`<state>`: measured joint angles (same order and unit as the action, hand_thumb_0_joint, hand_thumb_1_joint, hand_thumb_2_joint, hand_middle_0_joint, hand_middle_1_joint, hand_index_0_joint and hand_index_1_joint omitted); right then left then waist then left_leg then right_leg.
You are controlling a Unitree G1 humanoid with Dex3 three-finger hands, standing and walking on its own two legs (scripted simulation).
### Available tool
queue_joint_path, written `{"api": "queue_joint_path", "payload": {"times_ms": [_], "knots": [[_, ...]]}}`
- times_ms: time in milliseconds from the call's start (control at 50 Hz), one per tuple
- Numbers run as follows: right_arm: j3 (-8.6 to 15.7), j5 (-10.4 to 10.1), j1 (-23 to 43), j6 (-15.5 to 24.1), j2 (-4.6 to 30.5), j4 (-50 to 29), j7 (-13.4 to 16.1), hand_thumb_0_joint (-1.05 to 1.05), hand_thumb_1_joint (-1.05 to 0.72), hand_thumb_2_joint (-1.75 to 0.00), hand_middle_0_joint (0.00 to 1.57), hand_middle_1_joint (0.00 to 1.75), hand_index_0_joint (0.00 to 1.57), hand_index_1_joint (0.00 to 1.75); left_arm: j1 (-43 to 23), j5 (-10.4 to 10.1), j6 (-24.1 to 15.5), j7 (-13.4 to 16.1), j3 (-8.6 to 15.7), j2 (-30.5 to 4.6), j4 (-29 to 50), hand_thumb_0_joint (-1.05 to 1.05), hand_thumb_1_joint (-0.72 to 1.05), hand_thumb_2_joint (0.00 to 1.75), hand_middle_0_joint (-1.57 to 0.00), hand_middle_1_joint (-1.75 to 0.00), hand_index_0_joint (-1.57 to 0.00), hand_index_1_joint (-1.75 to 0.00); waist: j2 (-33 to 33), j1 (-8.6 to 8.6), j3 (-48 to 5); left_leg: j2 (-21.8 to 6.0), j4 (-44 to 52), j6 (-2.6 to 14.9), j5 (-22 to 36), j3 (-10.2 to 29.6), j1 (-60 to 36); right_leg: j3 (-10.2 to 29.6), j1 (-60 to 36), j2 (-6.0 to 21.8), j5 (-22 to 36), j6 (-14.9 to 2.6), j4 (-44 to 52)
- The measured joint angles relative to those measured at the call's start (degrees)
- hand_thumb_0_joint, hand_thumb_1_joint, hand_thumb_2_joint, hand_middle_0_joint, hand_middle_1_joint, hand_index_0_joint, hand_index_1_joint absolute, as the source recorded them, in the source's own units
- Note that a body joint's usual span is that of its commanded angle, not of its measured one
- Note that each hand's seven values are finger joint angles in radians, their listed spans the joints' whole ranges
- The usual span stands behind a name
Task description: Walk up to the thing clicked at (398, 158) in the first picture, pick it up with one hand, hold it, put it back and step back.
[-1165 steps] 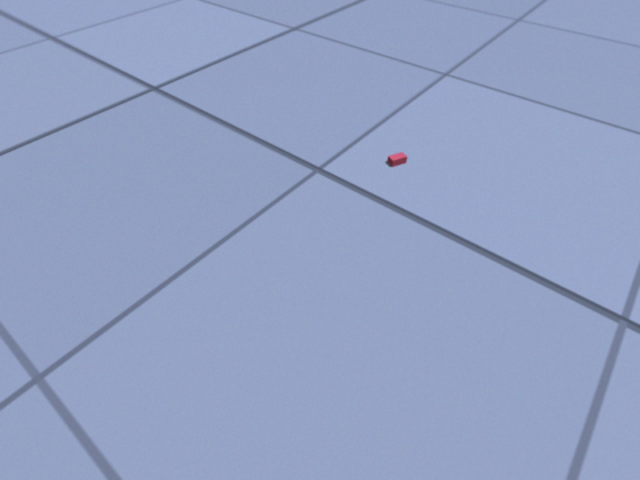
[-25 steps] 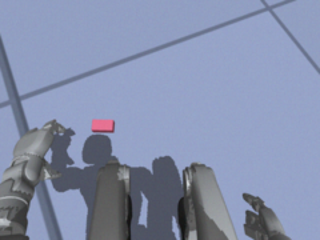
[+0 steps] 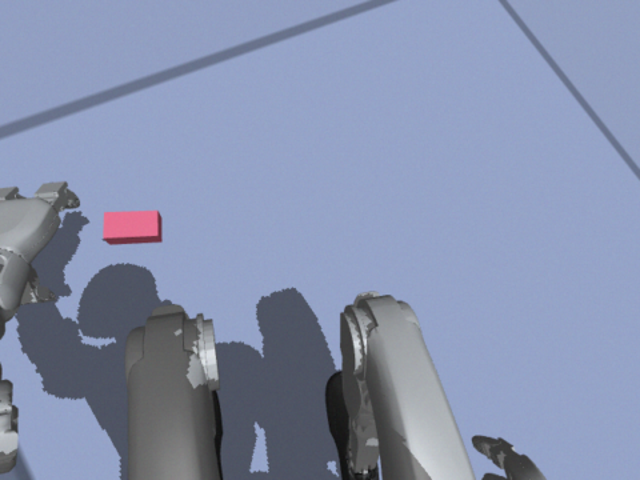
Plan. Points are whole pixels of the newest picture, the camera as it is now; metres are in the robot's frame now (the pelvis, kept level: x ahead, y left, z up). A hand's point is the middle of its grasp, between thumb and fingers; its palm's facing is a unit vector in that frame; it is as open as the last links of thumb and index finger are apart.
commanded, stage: rise first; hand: left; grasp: from above
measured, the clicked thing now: (133, 227) +0.50 +0.27 -0.34
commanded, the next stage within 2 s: none
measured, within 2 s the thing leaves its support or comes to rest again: neither
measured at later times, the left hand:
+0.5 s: hand (58, 243) +0.43 +0.33 -0.20, palm faces -0.45 -0.05 -0.89, open 13.0 cm
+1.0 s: hand (70, 238) +0.45 +0.33 -0.22, palm faces -0.45 -0.06 -0.89, open 13.2 cm
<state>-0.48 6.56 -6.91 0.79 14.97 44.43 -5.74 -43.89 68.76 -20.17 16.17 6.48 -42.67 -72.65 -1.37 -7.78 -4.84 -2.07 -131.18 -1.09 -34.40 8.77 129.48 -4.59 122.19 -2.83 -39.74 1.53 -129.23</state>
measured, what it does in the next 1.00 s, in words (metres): stands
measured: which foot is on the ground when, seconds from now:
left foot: down 0.00-1.00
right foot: down 0.00-1.00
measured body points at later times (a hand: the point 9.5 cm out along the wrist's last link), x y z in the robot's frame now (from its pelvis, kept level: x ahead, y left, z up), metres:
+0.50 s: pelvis +0.01 +0.00 -0.03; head +0.24 +0.08 +0.35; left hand +0.45 +0.33 -0.15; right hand +0.10 -0.27 -0.14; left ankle +0.10 +0.14 -0.32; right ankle +0.10 -0.12 -0.32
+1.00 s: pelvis +0.01 +0.00 -0.04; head +0.25 +0.08 +0.33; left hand +0.46 +0.33 -0.17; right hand +0.08 -0.27 -0.14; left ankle +0.10 +0.14 -0.32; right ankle +0.10 -0.12 -0.32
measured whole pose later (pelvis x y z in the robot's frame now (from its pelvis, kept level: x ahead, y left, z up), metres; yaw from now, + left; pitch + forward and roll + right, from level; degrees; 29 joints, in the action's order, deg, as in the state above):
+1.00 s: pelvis +0.01 +0.00 -0.04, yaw -4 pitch +31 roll -9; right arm -5.5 10.7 -4.8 0.6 14.8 44.3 -7.1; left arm -49.5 75.1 -20.4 23.8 8.2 -48.9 -81.2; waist -3.7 -11.8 -0.4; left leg -2.6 -139.9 -1.7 -37.4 12.0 134.6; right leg -6.6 127.0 -4.7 -41.3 2.2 -136.0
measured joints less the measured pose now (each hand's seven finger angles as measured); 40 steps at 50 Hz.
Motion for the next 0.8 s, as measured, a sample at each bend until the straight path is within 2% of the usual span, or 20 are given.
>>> {"api": "queue_joint_path", "payload": {"times_ms": [200,340,500,800], "knots": [[-1.6,1.8,2.0,-0.8,-0.5,0.2,-0.6,0.01,-0.90,-0.90,0.20,0.29,0.20,0.30,-2.2,4.7,-1.5,3.0,0.7,-2.3,-2.5,0.00,-0.33,0.86,-0.26,-0.76,-0.25,-0.78,-0.8,-0.87,1.6,-0.1,-3.5,-0.18,-1.3,1.1,2.2,-0.7,2.0,-0.5,-1.0,0.37,-2.9],[-2.0,2.7,3.0,-1.2,-0.7,0.3,-0.8,0.01,-0.91,-0.90,0.20,0.29,0.20,0.30,-3.1,6.6,-2.0,5.1,1.2,-3.5,-3.9,0.00,-0.31,0.84,-0.29,-0.74,-0.27,-0.75,-1.4,-1.35,2.2,-0.3,-5.4,-0.29,-1.9,1.6,3.5,-0.9,3.3,-1.0,-1.3,0.43,-4.5],[-2.8,3.4,3.1,-0.9,-0.6,0.3,-0.9,0.01,-0.91,-0.90,0.20,0.29,0.20,0.30,-4.3,6.7,-0.9,6.7,1.2,-4.2,-6.1,0.00,-0.31,0.84,-0.29,-0.75,-0.27,-0.76,-1.8,-2.14,2.8,-0.5,-6.8,-0.39,-2.3,2.0,4.4,-1.1,4.2,-1.3,-1.4,0.46,-5.7],[-4.3,3.9,2.2,-0.5,-0.2,0.1,-1.0,0.01,-0.91,-0.90,0.20,0.29,0.20,0.30,-5.1,6.0,-0.1,6.8,1.7,-5.4,-7.4,0.00,-0.33,0.84,-0.27,-0.78,-0.26,-0.79,-2.0,-3.45,4.1,-0.6,-8.1,-0.53,-2.7,2.8,5.0,-1.7,4.8,-1.7,-1.4,0.57,-6.4]]}}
